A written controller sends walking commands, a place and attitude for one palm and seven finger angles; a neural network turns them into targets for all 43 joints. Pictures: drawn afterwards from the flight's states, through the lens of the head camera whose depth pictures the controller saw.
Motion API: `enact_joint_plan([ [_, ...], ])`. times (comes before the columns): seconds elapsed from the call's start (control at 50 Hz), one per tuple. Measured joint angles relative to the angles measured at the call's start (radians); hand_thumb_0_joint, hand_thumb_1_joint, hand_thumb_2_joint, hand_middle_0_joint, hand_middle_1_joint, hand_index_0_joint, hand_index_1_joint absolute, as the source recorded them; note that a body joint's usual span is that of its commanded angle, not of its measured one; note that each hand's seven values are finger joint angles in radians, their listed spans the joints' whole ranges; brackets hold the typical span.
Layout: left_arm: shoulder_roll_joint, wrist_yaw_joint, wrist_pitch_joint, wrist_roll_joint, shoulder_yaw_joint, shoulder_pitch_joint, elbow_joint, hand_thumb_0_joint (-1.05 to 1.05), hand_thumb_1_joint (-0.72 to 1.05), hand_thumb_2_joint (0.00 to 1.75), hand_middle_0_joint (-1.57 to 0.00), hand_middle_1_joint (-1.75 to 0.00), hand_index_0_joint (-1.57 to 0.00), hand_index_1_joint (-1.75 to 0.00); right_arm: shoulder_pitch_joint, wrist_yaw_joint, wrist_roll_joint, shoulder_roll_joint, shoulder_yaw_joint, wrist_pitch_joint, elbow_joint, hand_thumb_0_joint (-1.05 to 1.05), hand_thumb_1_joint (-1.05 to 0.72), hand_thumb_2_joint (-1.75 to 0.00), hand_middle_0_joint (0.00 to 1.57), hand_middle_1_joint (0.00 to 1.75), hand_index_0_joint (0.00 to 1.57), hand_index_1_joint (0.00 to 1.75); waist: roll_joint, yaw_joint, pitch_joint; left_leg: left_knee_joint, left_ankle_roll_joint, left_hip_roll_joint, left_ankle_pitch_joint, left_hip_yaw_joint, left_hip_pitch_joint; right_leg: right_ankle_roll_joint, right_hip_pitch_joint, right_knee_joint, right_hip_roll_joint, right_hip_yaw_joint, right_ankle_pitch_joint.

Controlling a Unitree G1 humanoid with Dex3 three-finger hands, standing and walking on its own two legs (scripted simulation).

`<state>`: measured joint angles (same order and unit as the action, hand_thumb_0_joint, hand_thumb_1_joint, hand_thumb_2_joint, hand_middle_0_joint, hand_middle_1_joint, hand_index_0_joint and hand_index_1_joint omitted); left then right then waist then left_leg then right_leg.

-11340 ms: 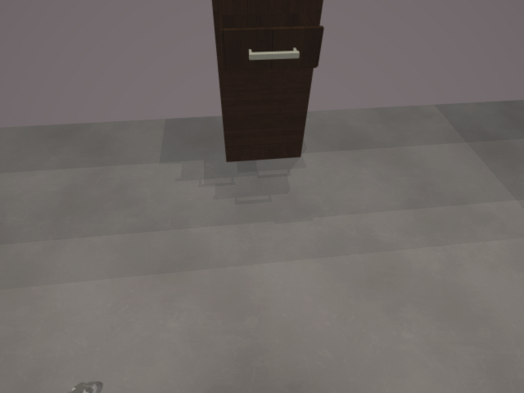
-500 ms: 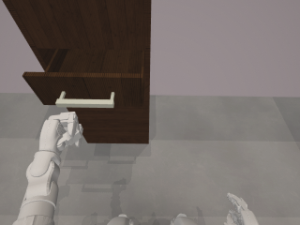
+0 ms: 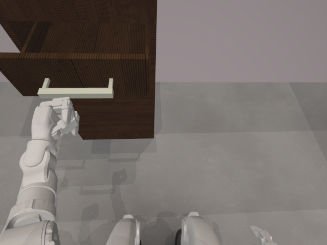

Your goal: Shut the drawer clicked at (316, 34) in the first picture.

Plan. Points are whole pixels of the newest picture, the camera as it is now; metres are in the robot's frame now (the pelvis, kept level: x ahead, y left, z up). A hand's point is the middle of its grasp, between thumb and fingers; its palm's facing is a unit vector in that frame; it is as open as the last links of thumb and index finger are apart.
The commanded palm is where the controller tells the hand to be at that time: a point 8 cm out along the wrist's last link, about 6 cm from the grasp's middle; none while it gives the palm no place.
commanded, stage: bring the fist close to the handle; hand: left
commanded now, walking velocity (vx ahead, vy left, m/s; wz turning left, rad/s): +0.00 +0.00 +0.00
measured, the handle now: (78, 87) +0.51 +0.25 +0.02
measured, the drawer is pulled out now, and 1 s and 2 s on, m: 0.14 0.14 0.01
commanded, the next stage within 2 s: push the drawer shut in 0.60 s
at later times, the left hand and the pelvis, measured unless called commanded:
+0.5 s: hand (83, 116) +0.42 +0.21 +0.01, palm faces +0.04 -1.00 -0.02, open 3.3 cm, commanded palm +0.40 +0.26 +0.02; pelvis +0.00 +0.01 -0.02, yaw -1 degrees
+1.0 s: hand (82, 109) +0.44 +0.22 +0.01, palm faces +0.04 -1.00 -0.02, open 3.1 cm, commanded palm +0.43 +0.26 +0.02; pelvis +0.00 +0.00 -0.02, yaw +0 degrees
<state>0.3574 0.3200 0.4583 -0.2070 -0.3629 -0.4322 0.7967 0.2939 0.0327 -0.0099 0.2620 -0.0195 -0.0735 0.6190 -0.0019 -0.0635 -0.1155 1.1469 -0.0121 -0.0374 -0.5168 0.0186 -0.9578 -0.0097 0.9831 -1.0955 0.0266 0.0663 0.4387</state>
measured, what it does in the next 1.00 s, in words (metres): stands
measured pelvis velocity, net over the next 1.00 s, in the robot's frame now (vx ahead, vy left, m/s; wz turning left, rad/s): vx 0.00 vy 0.00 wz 0.00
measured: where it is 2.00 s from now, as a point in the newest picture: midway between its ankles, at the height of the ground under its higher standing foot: outside the picture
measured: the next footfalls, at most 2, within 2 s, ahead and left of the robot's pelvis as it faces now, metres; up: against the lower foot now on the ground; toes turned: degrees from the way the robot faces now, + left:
none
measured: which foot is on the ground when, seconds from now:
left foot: down 0.00-1.00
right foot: down 0.00-1.00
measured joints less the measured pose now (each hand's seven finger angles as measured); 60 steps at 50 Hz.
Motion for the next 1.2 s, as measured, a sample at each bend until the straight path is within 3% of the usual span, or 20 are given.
enact_joint_plan([
  [0.28, 0.012, -0.032, 0.017, 0.041, -0.004, -0.118, 0.073, 0.02, 0.90, 0.90, -1.40, -1.60, -1.40, -1.60, -0.017, -0.020, 0.016, -0.002, 0.000, 0.030, -0.001, 0.00, -0.90, -0.89, 0.20, 0.30, 0.20, 0.30, 0.005, -0.026, -0.020, 0.111, -0.013, 0.002, -0.036, -0.003, -0.148, 0.012, 0.140, -0.093, 0.005, -0.001, 0.024],
  [0.54, -0.012, -0.073, -0.009, 0.042, 0.008, -0.056, 0.007, 0.02, 0.90, 0.90, -1.40, -1.60, -1.40, -1.60, 0.002, -0.026, 0.007, -0.016, -0.008, 0.063, -0.017, 0.00, -0.90, -0.89, 0.20, 0.30, 0.20, 0.30, 0.013, -0.019, -0.022, 0.079, -0.015, -0.001, -0.033, 0.005, -0.109, 0.015, 0.105, -0.063, 0.000, -0.008, 0.020],
  [0.76, 0.001, -0.041, 0.008, 0.032, 0.009, -0.067, 0.031, 0.02, 0.90, 0.90, -1.40, -1.60, -1.40, -1.60, -0.017, -0.018, 0.005, -0.001, 0.001, 0.063, -0.015, 0.00, -0.90, -0.89, 0.20, 0.30, 0.20, 0.30, 0.006, -0.015, -0.021, 0.084, -0.008, -0.001, -0.037, -0.007, -0.109, 0.008, 0.101, -0.068, 0.000, 0.003, 0.028],
  [1.04, 0.065, -0.027, 0.015, 0.060, -0.023, -0.235, 0.187, -0.01, 0.86, 0.91, -1.40, -1.60, -1.40, -1.60, -0.025, -0.009, 0.013, 0.004, -0.009, 0.060, 0.002, 0.00, -0.90, -0.89, 0.20, 0.30, 0.20, 0.30, 0.009, -0.034, -0.014, 0.123, -0.002, 0.001, -0.037, -0.025, -0.172, 0.001, 0.156, -0.103, 0.003, 0.019, 0.032],
  [1.2, 0.111, -0.038, 0.007, 0.081, -0.043, -0.334, 0.273, 0.01, 0.87, 0.93, -1.40, -1.60, -1.40, -1.60, -0.002, -0.014, 0.021, 0.003, -0.019, 0.068, 0.017, 0.00, -0.90, -0.89, 0.20, 0.30, 0.20, 0.30, 0.018, -0.058, -0.008, 0.142, -0.001, -0.002, -0.034, -0.032, -0.214, -0.002, 0.193, -0.115, 0.000, 0.025, 0.026],
])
